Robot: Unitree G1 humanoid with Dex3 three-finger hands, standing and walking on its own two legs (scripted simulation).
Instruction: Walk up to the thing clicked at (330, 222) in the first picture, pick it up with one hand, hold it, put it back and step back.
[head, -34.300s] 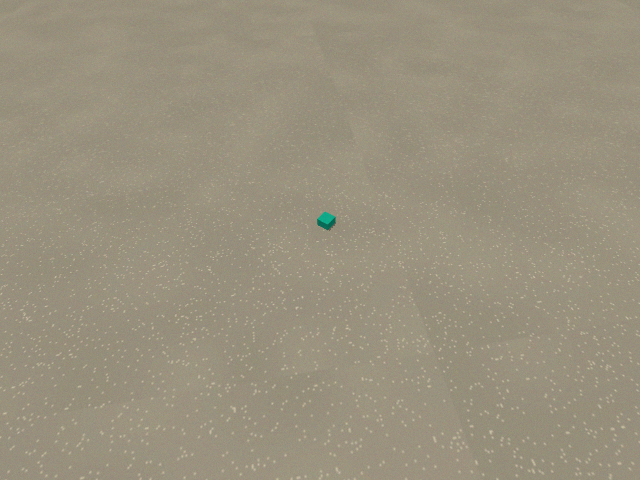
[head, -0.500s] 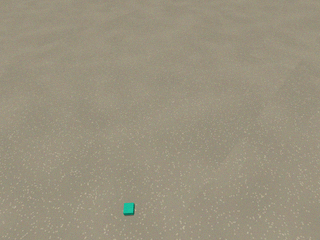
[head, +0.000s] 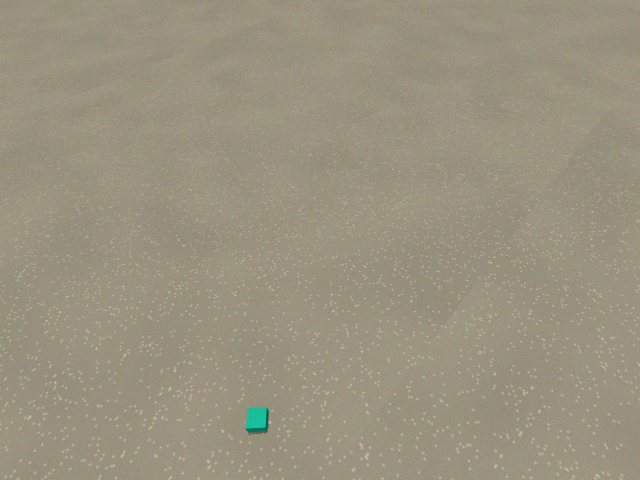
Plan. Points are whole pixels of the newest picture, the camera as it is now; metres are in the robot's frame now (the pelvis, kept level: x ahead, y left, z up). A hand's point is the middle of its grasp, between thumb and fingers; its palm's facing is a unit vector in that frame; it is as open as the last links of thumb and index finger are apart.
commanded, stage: stand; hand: left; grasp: from above
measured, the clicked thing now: (257, 419) +0.44 +0.26 -0.76
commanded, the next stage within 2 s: step back in 0.82 s
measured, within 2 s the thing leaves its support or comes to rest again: neither
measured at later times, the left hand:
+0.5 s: hand out of the picture +0.07 +0.24 -0.15, palm faces +0.00 -0.94 -0.35, open 7.4 cm
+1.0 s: hand out of the picture +0.08 +0.27 -0.16, palm faces +0.00 -0.93 -0.37, open 7.4 cm
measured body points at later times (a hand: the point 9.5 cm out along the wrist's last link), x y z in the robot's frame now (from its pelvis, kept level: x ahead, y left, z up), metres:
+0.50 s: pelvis +0.00 -0.01 +0.00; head +0.01 -0.01 +0.45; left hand +0.07 +0.29 -0.13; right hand +0.07 -0.30 -0.14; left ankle +0.01 +0.15 -0.75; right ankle -0.01 -0.13 -0.75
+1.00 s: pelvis -0.02 +0.01 -0.01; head +0.03 +0.01 +0.44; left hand +0.08 +0.32 -0.14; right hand +0.07 -0.31 -0.14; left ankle -0.02 +0.14 -0.72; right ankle -0.01 -0.13 -0.75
